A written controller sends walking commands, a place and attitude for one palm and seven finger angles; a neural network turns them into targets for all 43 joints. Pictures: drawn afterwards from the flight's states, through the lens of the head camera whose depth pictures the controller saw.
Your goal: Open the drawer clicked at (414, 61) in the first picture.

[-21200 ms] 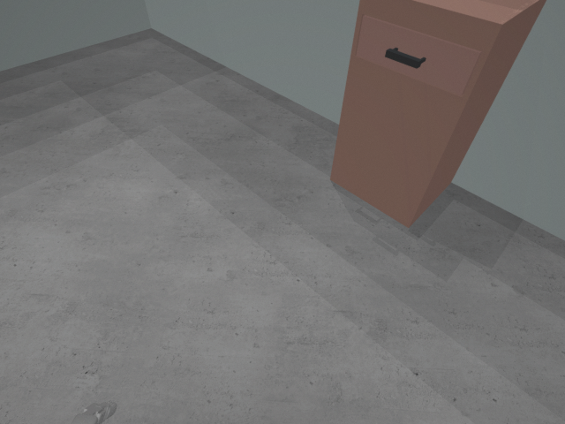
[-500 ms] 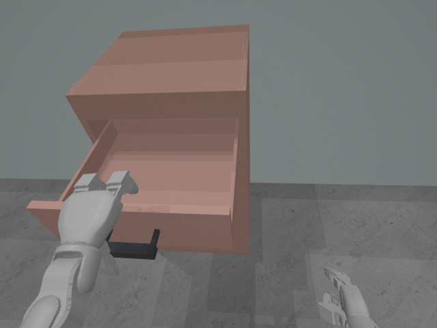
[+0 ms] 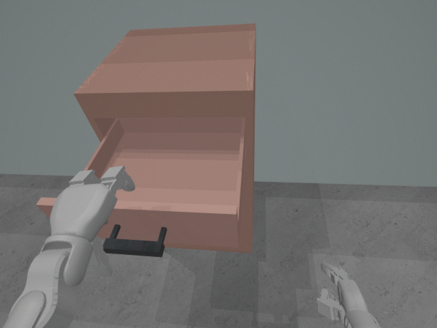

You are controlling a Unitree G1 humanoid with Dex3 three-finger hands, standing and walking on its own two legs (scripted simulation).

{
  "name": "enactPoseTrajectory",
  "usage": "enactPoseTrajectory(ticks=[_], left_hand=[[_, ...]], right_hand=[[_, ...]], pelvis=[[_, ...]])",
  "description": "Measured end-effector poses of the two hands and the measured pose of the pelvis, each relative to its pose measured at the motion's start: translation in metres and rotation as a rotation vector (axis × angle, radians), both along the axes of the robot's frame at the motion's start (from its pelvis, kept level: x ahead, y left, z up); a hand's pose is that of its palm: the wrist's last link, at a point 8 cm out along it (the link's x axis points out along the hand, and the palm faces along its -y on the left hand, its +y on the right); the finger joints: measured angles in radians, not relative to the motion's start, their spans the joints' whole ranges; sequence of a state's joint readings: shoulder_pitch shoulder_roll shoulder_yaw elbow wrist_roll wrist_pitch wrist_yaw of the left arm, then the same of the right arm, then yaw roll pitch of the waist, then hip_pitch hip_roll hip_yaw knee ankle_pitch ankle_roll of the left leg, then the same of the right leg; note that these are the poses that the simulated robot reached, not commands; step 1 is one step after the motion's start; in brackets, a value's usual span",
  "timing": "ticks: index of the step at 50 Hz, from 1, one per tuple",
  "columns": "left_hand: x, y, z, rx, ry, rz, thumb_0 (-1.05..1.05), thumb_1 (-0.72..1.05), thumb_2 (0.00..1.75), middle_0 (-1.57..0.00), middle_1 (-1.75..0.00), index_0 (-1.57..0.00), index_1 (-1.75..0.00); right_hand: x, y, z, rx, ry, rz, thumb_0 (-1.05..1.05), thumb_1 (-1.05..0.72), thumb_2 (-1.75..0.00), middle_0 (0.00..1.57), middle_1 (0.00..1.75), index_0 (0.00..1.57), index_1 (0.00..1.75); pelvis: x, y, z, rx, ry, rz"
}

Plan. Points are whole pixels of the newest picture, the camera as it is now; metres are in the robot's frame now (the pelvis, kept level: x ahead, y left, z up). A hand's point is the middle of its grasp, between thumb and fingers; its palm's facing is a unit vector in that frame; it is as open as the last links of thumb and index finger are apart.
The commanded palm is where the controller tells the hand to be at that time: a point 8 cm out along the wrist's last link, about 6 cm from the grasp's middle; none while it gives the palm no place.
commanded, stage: draw the hand back to the body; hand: left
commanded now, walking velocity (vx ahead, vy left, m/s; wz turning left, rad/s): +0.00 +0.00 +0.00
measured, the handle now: (136, 238) +0.27 +0.25 -0.03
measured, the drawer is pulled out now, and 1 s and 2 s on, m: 0.30 0.30 0.30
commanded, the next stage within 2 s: step back with the hand held close in 1.56 s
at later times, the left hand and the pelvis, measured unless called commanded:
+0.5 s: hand (96, 237) +0.20 +0.24 +0.11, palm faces +0.07 -0.08 -0.99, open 13.8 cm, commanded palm +0.17 +0.25 +0.17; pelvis +0.00 +0.00 +0.00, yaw +0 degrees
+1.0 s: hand (94, 215) +0.22 +0.22 +0.16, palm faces +0.37 -0.84 -0.39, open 11.8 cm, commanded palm +0.16 +0.26 +0.17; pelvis +0.01 -0.01 +0.00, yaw -1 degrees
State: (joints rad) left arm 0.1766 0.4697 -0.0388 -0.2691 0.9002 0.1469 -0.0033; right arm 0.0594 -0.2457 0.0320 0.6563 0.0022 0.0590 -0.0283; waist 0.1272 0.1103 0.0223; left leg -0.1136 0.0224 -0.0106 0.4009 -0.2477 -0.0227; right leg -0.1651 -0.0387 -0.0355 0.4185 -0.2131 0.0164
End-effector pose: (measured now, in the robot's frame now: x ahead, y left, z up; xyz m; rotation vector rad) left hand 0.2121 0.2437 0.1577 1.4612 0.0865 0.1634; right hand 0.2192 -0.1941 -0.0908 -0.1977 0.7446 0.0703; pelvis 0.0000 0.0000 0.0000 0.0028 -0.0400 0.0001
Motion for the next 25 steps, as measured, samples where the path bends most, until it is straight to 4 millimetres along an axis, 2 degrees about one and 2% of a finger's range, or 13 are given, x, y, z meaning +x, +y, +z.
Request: enactPoseTrajectory(ticks=[3, 7, 13, 17, 25], left_hand=[[0.001, -0.008, -0.002, 0.001, 0.002, -0.053, -0.01, -0.49, 0.30, -0.32, -1.20, -0.32, -1.20], [-0.002, -0.013, 0.006, 0.020, -0.043, -0.097, -0.01, -0.49, 0.30, -0.32, -1.20, -0.32, -1.20], [-0.012, 0.001, 0.016, 0.029, -0.085, -0.024, 0.00, -0.49, 0.30, -0.32, -1.20, -0.32, -1.20], [-0.021, 0.007, 0.012, 0.015, -0.050, 0.029, -0.01, -0.49, 0.30, -0.32, -1.20, -0.32, -1.20], [-0.032, -0.004, 0.003, 0.021, -0.018, -0.033, -0.01, -0.49, 0.30, -0.32, -1.20, -0.32, -1.20]], right_hand=[[-0.002, 0.002, 0.000, -0.004, 0.000, 0.003, 0.01, -0.91, -0.90, 0.20, 0.30, 0.20, 0.30], [-0.006, 0.002, -0.001, 0.000, 0.005, -0.003, 0.01, -0.90, -0.90, 0.20, 0.30, 0.20, 0.30], [-0.008, 0.000, -0.003, 0.018, 0.019, -0.008, 0.01, -0.90, -0.90, 0.20, 0.30, 0.20, 0.30], [-0.007, -0.002, -0.003, 0.014, 0.019, -0.006, 0.01, -0.91, -0.90, 0.20, 0.30, 0.20, 0.30], [-0.001, -0.003, 0.004, -0.015, -0.015, 0.002, 0.01, -0.91, -0.90, 0.20, 0.30, 0.20, 0.30]], pelvis=[[0.000, 0.001, 0.000, -0.001, 0.002, -0.001], [0.001, 0.001, 0.000, -0.001, 0.004, -0.007], [0.001, 0.002, 0.000, -0.001, 0.002, -0.012], [-0.001, 0.002, 0.000, 0.000, -0.001, -0.008], [-0.003, 0.000, 0.000, -0.001, -0.008, -0.002]])
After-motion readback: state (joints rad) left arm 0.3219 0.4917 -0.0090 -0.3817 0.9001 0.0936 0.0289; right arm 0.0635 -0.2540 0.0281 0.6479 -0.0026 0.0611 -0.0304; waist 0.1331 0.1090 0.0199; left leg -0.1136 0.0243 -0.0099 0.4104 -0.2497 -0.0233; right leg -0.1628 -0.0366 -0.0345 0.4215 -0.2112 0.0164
